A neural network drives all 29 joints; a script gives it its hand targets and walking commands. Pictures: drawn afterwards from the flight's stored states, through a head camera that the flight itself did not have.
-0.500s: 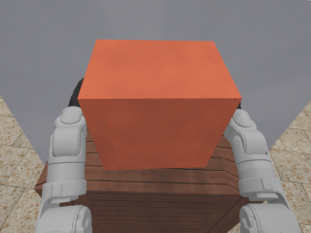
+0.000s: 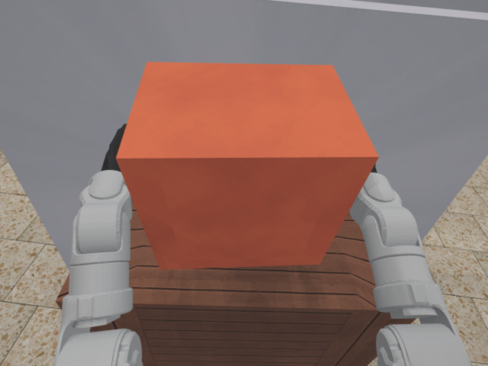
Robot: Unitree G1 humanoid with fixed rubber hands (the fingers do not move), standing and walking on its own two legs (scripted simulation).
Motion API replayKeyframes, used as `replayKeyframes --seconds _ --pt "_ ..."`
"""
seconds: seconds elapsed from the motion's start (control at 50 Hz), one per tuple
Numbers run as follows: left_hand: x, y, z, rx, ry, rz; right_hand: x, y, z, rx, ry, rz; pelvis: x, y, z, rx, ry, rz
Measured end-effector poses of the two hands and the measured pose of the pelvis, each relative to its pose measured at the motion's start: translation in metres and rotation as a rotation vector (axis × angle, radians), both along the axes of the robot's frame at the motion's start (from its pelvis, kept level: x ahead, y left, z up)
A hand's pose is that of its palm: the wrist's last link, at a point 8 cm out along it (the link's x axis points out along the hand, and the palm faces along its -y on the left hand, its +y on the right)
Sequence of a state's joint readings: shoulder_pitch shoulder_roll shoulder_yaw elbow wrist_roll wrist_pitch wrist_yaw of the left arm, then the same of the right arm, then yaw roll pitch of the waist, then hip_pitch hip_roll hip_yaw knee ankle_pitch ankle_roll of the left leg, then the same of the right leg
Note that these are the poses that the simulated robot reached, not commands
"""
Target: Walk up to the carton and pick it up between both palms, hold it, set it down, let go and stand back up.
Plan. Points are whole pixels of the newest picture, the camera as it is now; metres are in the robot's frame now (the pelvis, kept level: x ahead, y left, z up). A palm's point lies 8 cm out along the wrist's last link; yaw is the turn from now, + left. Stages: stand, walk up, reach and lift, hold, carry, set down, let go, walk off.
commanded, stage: hold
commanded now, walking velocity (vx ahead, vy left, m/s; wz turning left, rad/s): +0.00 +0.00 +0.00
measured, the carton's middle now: (241, 173) +0.37 +0.03 +0.17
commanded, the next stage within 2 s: none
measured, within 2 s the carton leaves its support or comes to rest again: neither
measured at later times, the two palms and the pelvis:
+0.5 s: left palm (135, 170) +0.36 +0.20 +0.17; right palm (359, 169) +0.39 -0.17 +0.18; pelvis +0.02 -0.01 +0.00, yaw +0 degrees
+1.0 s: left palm (122, 165) +0.34 +0.21 +0.19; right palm (362, 175) +0.36 -0.16 +0.19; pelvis +0.00 +0.00 +0.00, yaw +0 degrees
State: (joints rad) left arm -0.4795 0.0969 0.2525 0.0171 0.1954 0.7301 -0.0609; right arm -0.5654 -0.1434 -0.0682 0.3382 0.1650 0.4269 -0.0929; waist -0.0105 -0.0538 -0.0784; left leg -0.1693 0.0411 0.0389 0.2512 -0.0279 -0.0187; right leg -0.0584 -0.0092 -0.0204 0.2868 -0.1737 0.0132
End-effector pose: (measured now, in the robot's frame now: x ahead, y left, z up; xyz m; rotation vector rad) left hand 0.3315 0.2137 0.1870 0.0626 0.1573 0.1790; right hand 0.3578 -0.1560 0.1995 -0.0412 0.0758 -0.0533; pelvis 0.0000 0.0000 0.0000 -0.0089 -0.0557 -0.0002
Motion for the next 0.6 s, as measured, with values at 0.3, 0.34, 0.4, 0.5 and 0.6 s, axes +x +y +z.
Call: replayKeyframes --seconds 0.3,0.34,0.4,0.5,0.6 --pt "0.023 -0.008 -0.012 0.002 0.05 -0.031 0.012 -0.009 -0.024 0.03 0.063 -0.031 0.004 -0.001 0.0 0.002 0.005 0.0" --pt "0.026 -0.01 -0.016 0.01 0.056 -0.029 0.016 -0.011 -0.026 0.031 0.067 -0.031 0.008 -0.002 0.0 0.003 0.01 0.0" --pt "0.031 -0.012 -0.02 0.014 0.059 -0.026 0.023 -0.013 -0.027 0.034 0.068 -0.03 0.014 -0.004 0.001 0.006 0.019 0.0" --pt "0.029 -0.014 -0.017 0.021 0.03 -0.005 0.029 -0.013 -0.017 0.031 0.036 -0.013 0.024 -0.008 0.001 0.01 0.032 -0.001" --pt "0.024 -0.01 -0.022 0.01 0.05 -0.001 0.028 -0.01 -0.017 0.018 0.056 -0.004 0.024 -0.008 0.001 0.01 0.025 0.0"
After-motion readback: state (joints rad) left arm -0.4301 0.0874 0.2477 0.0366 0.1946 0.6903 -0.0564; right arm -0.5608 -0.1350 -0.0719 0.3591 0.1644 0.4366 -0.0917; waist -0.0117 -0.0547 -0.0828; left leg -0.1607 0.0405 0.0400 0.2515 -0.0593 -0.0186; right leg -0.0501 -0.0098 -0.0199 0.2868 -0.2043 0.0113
